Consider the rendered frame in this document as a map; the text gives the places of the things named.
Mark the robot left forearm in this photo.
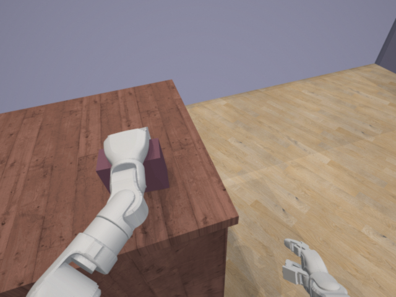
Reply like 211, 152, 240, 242
26, 159, 149, 297

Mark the robot right forearm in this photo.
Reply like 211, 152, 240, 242
309, 272, 350, 297

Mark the sponge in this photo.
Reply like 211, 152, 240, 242
96, 138, 170, 194

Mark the left robot upper arm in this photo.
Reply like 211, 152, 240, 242
34, 263, 101, 297

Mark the robot left hand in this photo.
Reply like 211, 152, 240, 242
103, 127, 151, 165

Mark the table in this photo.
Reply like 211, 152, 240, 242
0, 79, 239, 297

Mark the robot right hand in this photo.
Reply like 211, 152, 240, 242
282, 238, 328, 293

